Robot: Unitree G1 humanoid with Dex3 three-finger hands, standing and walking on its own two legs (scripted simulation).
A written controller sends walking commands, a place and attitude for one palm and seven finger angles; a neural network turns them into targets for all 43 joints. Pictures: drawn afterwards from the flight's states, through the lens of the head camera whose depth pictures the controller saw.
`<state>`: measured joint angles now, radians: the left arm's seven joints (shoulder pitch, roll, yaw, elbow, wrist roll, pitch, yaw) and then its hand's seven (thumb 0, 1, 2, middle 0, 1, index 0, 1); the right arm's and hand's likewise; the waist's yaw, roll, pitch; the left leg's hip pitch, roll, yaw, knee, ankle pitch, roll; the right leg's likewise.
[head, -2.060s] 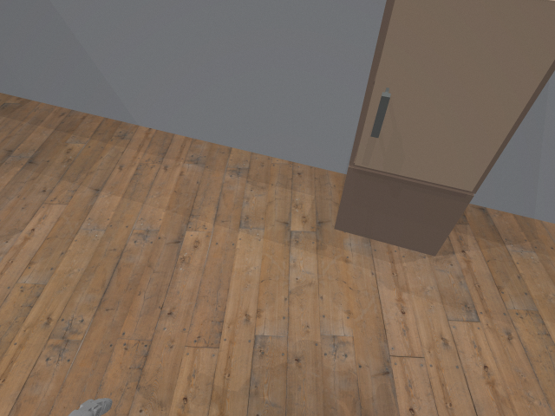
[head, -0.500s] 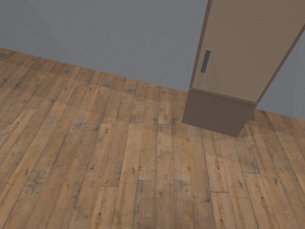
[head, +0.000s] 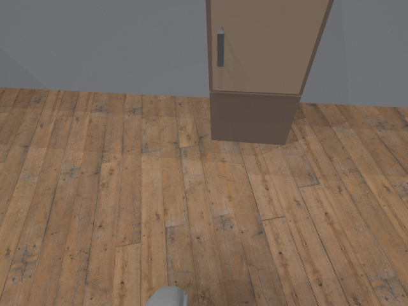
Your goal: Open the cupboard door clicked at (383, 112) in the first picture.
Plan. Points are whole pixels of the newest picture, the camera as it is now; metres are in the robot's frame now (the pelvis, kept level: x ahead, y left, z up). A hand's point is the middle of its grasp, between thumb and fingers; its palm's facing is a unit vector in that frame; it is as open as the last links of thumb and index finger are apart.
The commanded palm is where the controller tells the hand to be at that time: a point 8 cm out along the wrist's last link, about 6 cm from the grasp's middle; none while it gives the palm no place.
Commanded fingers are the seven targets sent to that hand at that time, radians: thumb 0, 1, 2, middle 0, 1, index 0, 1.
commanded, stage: walk to a spot facing it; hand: left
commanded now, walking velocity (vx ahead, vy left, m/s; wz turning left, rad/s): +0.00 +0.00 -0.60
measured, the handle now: (221, 46) +1.06 +0.04 -0.09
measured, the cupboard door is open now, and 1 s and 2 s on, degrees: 0 0 0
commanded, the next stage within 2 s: none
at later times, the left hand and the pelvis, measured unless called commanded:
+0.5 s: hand (97, 303) +0.13 +0.27 -0.16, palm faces -0.20 -0.96 -0.19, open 7.4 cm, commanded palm none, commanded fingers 0.00 0.90 0.90 -0.20 -0.30 -0.20 -0.30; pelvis +0.04 +0.07 +0.01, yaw -17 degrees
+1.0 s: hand (187, 215) +0.35 +0.09 -0.17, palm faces -0.58 -0.79 -0.18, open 7.4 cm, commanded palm none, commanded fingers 0.00 0.90 0.90 -0.20 -0.30 -0.20 -0.30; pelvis +0.13 +0.03 -0.01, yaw -35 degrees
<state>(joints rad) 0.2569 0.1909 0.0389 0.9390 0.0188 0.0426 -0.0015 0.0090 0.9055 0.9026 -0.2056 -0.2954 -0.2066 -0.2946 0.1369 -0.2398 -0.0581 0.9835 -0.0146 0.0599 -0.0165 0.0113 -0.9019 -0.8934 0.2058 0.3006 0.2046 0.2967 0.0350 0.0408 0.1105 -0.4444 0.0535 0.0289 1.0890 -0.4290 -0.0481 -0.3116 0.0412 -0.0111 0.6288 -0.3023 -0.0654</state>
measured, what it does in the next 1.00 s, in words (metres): walks ahead, turning right: left foot, then right foot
